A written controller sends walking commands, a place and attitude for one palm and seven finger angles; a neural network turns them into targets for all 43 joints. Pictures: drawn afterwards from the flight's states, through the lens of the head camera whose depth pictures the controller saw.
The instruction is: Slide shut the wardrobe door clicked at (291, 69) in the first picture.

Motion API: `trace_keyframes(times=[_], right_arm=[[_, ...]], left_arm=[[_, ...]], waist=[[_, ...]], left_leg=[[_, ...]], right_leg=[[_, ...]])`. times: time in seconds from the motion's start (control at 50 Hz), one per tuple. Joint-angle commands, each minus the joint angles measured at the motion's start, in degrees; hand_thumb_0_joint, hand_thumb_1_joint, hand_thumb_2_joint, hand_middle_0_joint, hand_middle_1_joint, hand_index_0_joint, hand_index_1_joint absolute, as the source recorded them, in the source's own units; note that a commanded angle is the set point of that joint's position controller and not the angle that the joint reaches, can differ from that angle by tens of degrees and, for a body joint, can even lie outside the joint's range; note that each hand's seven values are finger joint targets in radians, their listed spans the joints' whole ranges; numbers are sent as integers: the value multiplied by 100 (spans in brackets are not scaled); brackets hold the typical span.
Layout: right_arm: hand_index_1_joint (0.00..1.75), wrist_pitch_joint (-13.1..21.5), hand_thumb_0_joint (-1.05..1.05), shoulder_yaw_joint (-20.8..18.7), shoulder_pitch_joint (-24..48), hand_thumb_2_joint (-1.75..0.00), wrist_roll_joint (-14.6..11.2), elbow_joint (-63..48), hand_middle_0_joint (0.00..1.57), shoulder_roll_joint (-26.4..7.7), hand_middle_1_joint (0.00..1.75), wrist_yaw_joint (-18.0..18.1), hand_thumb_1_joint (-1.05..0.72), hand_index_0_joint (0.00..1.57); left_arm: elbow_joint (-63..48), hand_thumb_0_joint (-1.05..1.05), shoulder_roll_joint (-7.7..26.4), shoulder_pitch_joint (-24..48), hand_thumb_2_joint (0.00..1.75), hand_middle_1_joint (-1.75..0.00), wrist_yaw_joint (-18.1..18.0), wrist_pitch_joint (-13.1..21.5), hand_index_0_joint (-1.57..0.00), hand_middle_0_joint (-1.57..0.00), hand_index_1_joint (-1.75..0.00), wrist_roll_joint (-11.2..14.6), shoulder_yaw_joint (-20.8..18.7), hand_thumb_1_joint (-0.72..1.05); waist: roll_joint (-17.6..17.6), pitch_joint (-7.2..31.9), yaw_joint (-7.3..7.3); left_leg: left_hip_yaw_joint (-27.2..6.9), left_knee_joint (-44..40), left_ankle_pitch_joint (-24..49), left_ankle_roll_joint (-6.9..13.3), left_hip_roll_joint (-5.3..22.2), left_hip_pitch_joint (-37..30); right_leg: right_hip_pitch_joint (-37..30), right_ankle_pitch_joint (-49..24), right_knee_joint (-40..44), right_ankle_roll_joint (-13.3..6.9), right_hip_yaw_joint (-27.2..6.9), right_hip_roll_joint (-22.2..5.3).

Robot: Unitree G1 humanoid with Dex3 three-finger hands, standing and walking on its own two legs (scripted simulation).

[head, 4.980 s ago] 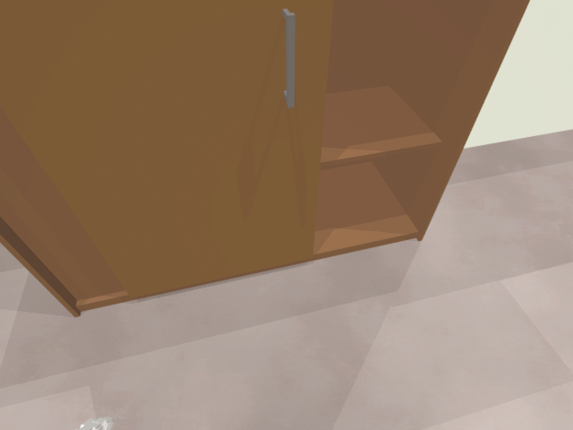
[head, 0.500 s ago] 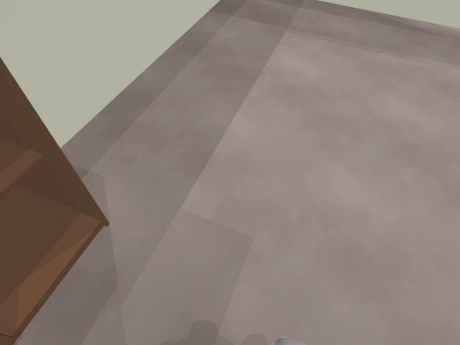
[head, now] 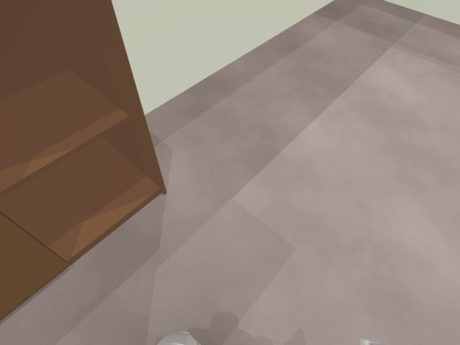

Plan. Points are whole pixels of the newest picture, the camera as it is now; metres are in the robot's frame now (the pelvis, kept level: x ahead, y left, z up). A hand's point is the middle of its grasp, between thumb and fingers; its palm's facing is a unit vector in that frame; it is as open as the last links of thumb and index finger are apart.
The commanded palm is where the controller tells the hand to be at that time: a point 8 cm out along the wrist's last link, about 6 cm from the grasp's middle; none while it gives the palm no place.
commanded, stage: turn to face it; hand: left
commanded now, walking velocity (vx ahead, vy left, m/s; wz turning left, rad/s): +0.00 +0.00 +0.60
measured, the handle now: out of the picture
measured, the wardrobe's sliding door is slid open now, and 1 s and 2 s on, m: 0.50 0.50 0.50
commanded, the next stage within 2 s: take the last steps up to it in 1.38 s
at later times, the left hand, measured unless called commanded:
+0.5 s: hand out of the picture +0.09 +0.23 -0.14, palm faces +0.28 -0.92 -0.29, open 7.4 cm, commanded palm none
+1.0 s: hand out of the picture -0.10 +0.23 -0.18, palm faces +0.60 -0.75 -0.28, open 7.4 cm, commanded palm none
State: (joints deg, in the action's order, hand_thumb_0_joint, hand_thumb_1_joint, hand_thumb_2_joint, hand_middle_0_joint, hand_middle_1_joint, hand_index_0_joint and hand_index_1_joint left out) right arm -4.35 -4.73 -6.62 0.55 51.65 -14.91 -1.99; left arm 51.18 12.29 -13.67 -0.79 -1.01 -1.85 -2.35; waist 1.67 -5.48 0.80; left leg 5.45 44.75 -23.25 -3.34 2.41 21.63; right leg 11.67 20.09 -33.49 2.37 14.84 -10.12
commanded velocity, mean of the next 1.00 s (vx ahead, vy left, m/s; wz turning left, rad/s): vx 0.00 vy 0.00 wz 0.58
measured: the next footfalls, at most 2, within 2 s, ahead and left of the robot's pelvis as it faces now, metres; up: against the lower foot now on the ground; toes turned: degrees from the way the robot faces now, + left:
left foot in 0.04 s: +0.05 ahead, +0.12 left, +0.00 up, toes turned +8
right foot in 0.50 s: +0.08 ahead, -0.12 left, +0.00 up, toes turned +15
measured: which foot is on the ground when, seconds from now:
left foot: up 0.00-0.02, down 0.04-0.50, up 0.52-0.88, down 0.90-1.00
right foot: down 0.00-0.04, up 0.06-0.48, down 0.50-0.90, up 0.92-1.00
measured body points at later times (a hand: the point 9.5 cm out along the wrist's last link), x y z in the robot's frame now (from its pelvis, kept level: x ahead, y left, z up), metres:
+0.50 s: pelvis +0.01 -0.01 +0.00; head +0.05 -0.02 +0.44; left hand +0.08 +0.27 -0.12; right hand +0.13 -0.24 -0.16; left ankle +0.01 +0.12 -0.73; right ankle +0.04 -0.13 -0.74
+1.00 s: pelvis +0.00 +0.02 -0.01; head +0.03 +0.06 +0.44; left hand -0.13 +0.27 -0.16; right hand +0.26 -0.13 -0.12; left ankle -0.04 +0.11 -0.73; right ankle +0.04 -0.13 -0.67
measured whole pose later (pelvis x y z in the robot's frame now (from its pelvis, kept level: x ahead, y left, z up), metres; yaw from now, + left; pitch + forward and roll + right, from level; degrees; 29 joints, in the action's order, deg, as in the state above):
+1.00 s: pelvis +0.00 +0.02 -0.01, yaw +35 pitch +0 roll +0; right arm -1.5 -3.3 -7.3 0.7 50.2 -14.1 -0.7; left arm 53.5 16.6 -14.5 -1.2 -4.1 -0.8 -4.6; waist 3.2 -5.5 1.2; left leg 3.4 36.7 -18.7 2.2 -0.1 18.0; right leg 22.8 31.5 -61.2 4.4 5.5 -8.0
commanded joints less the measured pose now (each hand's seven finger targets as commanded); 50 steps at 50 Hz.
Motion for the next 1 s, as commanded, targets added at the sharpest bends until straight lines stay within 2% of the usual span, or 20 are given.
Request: trace_keyframes(times=[0.0,0.02,0.04,0.12,0.16,0.32,0.42,0.44,0.46,0.48,0.5,0.58,0.76,0.8,0.84,0.86,0.88,0.9,0.94,0.98], right_arm=[[30,341,0,-171,-636,-90,56,-411,20,-923,30,14,-90,20],[30,376,0,-343,-1090,-90,71,-373,20,-1615,30,65,-90,20],[30,339,0,-336,-1375,-90,25,-196,20,-1639,30,115,-90,20],[30,404,0,-131,-350,-90,67,-433,20,-965,30,244,-90,20],[30,423,0,-116,-284,-90,52,-443,20,-940,30,249,-90,20],[30,351,0,-199,-624,-90,82,-272,20,-966,30,233,-90,20],[30,294,0,-250,-315,-90,65,-360,20,-927,30,209,-90,20],[30,294,0,-236,-269,-90,26,-397,20,-830,30,196,-90,20],[30,302,0,-197,-377,-90,-33,-466,20,-472,30,159,-90,20],[30,303,0,-177,-426,-90,5,-634,20,-286,30,155,-90,20],[30,226,0,-245,-315,-90,68,-607,20,-581,30,163,-90,20],[30,125,0,-194,-426,-90,87,-314,20,-400,30,29,-90,20],[30,153,0,-15,261,-90,18,-497,20,-252,30,1,-90,20],[30,194,0,-1,153,-90,8,-509,20,-276,30,15,-90,20],[30,256,0,-35,-283,-90,39,-434,20,-444,30,37,-90,20],[30,319,0,-136,-720,-90,65,-349,20,-827,30,43,-90,20],[30,365,0,-303,-1101,-90,89,-317,20,-1550,30,82,-90,20],[30,324,0,-292,-1504,-90,3,-171,20,-1706,30,126,-90,20],[30,357,0,-202,-1059,-90,43,-218,20,-1339,30,266,-90,20],[30,370,0,-60,-366,-90,69,-378,20,-963,30,271,-90,20]], left_arm=[[-359,0,1137,-98,90,-30,-36,12,-20,-20,-30,97,-403,90],[-662,0,700,44,90,-30,18,8,-20,-20,-30,143,-295,90],[-772,0,785,356,90,-30,-39,-67,-20,-20,-30,74,-261,90],[-446,0,745,376,90,-30,22,-51,-20,-20,-30,94,-338,90],[-369,0,741,179,90,-30,27,-76,-20,-20,-30,104,-334,90],[-607,0,645,668,90,-30,-24,-70,-20,-20,-30,132,-282,90],[-569,0,648,139,90,-30,-70,24,-20,-20,-30,179,-266,90],[-524,0,765,-119,90,-30,-94,73,-20,-20,-30,174,-297,90],[-517,0,1212,-289,90,-30,-137,135,-20,-20,-30,85,-382,90],[-588,0,1597,-192,90,-30,-138,122,-20,-20,-30,37,-425,90],[-639,0,1465,-72,90,-30,-171,116,-20,-20,-30,80,-437,90],[-719,0,894,599,90,-30,-129,153,-20,-20,-30,61,-245,90],[-331,0,1306,-227,90,-30,-92,88,-20,-20,-30,11,-355,90],[-293,0,1336,-221,90,-30,-88,55,-20,-20,-30,5,-397,90],[-292,0,1352,-153,90,-30,-62,27,-20,-20,-30,61,-417,90],[-349,0,1233,-176,90,-30,-31,10,-20,-20,-30,116,-401,90],[-613,0,775,-75,90,-30,31,2,-20,-20,-30,158,-297,90],[-805,0,776,366,90,-30,-32,-67,-20,-20,-30,83,-206,90],[-635,0,762,538,90,-30,-64,-69,-20,-20,-30,131,-255,90],[-399,0,784,285,90,-30,1,-76,-20,-20,-30,118,-289,90]], waist=[[-394,1240,-365],[-2260,1283,-584],[-1645,1398,-691],[-1050,827,-220],[-935,941,-140],[-930,859,-320],[-986,975,-34],[-717,1069,118],[503,1157,173],[1578,979,140],[1345,916,140],[760,216,-233],[1093,484,182],[1197,614,147],[828,853,-119],[36,1211,-367],[-1958,1302,-562],[-1478,1292,-703],[-1538,1083,-574],[-1141,708,-200]], left_leg=[[-673,-2152,1985,405,463,-1901],[-2772,-2290,4602,1266,2076,-2610],[-2728,-2270,4363,1632,2298,-2341],[-1831,-2361,3527,1220,1206,-1364],[-1679,-2411,3433,1212,1069,-1371],[-2454,-2407,2965,1383,988,-1368],[-2615,-1874,3129,1133,653,-593],[-2513,-1511,2620,902,448,-134],[-1823,-525,1098,462,-170,837],[-874,777,-987,100,-780,1458],[-1129,1752,-1032,150,-438,1295],[-759,2706,105,-14,-127,1251],[-13,317,-200,-11,-138,458],[105,-287,-117,78,-159,73],[173,-1528,806,179,-244,-792],[-432,-2054,2006,412,206,-1955],[-2659,-2189,4534,1264,1902,-2843],[-2760,-2170,5128,1614,2258,-2544],[-2415,-2198,4422,1598,1738,-2062],[-1761,-2337,3852,1309,1172,-1435]], right_leg=[[565,-1891,-1255,-116,-313,-731],[2252,1701,-2637,374,-327,149],[2315,1934,-3239,279,-1053,167],[2127,458,-3481,301,-1409,212],[1938,263,-3194,333,-1418,293],[1586,501,-1821,310,-1489,626],[94,-174,90,188,-1354,915],[-622,-733,969,146,-1474,729],[-1423,-679,1716,-190,-2576,-455],[-1172,-1224,1886,-885,-3683,-1817],[-573,-1278,1852,-1142,-3463,-1885],[74,-1699,1558,-859,-1816,-864],[-688,-3312,1007,-883,-1005,-1055],[-718,-3443,721,-793,-893,-1126],[-486,-3315,-68,-454,-524,-964],[369,-2595,-1172,-155,-350,-745],[2169,1303,-2582,310,-316,139],[2298,1919,-3167,232,-993,196],[2392,1331,-3547,223,-1422,188],[2023,571,-3432,228,-1405,229]])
